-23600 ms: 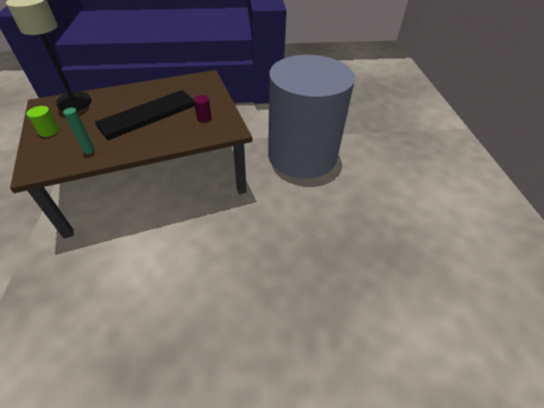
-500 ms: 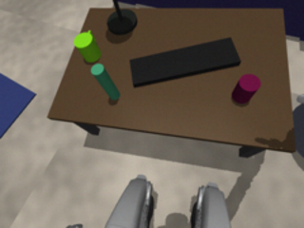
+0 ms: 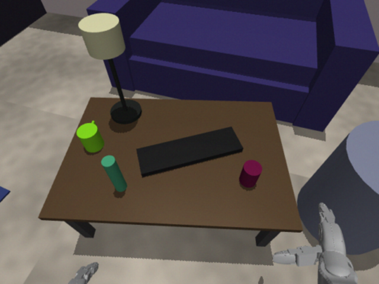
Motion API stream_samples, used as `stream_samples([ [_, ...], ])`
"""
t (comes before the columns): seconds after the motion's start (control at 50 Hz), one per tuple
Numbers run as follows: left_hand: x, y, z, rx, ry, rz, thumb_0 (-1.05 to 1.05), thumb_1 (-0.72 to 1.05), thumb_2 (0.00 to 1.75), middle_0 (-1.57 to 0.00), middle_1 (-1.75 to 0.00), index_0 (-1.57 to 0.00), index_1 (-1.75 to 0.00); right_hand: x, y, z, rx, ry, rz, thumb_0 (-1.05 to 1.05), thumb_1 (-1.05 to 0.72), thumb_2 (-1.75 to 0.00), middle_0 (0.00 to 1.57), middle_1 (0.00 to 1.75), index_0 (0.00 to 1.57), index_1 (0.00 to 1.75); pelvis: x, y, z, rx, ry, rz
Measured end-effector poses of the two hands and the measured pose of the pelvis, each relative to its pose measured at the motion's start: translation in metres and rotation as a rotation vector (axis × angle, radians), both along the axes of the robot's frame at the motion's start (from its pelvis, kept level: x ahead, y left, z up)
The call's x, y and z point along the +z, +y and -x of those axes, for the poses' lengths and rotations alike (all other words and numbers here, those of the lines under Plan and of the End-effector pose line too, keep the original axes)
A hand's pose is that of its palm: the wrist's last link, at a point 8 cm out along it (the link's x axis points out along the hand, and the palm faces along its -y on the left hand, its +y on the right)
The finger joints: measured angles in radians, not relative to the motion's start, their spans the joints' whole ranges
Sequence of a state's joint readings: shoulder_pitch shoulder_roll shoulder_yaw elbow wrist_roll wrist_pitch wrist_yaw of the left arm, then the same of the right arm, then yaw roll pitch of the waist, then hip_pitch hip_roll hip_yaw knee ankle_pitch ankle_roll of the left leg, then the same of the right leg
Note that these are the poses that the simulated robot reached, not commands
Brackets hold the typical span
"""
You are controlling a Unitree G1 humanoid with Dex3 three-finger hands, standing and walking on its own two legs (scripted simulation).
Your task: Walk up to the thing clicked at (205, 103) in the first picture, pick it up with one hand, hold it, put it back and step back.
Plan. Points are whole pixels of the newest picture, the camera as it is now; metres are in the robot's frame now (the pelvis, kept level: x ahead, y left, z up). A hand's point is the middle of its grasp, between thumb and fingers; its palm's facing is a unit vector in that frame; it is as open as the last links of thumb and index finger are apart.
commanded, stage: home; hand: right
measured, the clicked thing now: (250, 174) +0.55 -0.19 -0.31
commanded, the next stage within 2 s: none
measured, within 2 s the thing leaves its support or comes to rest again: neither
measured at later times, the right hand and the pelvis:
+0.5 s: hand out of the picture +0.15 -0.17 -0.05, palm faces +0.08 +0.97 -0.22, open 17.2 cm; pelvis -0.01 +0.02 +0.00, yaw -2 degrees
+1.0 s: hand out of the picture +0.15 -0.17 -0.06, palm faces +0.06 +0.97 -0.21, open 17.5 cm; pelvis +0.00 +0.01 -0.01, yaw -1 degrees
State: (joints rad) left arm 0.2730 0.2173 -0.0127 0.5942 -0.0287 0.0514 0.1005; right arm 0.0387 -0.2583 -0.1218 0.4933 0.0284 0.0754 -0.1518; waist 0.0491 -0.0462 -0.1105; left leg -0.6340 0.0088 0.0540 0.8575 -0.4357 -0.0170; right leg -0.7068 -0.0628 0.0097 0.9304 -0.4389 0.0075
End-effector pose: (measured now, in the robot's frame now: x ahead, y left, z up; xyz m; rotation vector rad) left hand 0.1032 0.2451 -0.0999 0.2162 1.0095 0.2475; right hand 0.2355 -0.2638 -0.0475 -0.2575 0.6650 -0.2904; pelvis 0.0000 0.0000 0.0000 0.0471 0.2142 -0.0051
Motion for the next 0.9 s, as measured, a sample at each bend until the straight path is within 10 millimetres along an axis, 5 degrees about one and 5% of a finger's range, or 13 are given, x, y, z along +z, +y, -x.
stream_samples([
  [0.18, 0.02, -0.009, -0.048, -0.046, -0.212, 0.026, 0.01, 0.9, 0.89, -0.2, -0.29, -0.21, -0.29, 0.012, 0.043, 0.081, 0.049, 0.099, -0.1, -0.01, 0.46, -0.1, 0.07, 0.06, 0.06, 0.07, 0.001, 0.009, -0.001, -0.014, -0.043, 0.008],
  [0.3, 0.035, -0.004, -0.069, -0.083, -0.342, -0.004, 0.01, 0.89, 0.89, -0.2, -0.29, -0.21, -0.29, 0.013, 0.049, 0.11, 0.049, 0.158, -0.133, -0.01, 0.47, -0.09, 0.07, 0.06, 0.06, 0.07, -0.001, 0.015, 0.002, -0.031, -0.056, 0.011],
  [0.56, 0.036, 0.02, -0.05, -0.075, -0.378, -0.068, 0.01, 0.89, 0.89, -0.2, -0.29, -0.21, -0.3, 0.02, 0.052, 0.103, 0.077, 0.145, -0.137, -0.01, 0.49, -0.08, 0.06, 0.06, 0.06, 0.06, -0.006, 0.019, 0.008, -0.029, -0.057, 0.014],
  [0.9, 0.023, 0.009, -0.037, -0.057, -0.35, -0.057, 0.01, 0.89, 0.89, -0.2, -0.29, -0.21, -0.3, 0.019, 0.046, 0.101, 0.076, 0.158, -0.133, -0.01, 0.55, -0.04, 0.05, 0.05, 0.05, 0.05, -0.01, 0.013, 0.005, -0.021, -0.045, 0.009],
])
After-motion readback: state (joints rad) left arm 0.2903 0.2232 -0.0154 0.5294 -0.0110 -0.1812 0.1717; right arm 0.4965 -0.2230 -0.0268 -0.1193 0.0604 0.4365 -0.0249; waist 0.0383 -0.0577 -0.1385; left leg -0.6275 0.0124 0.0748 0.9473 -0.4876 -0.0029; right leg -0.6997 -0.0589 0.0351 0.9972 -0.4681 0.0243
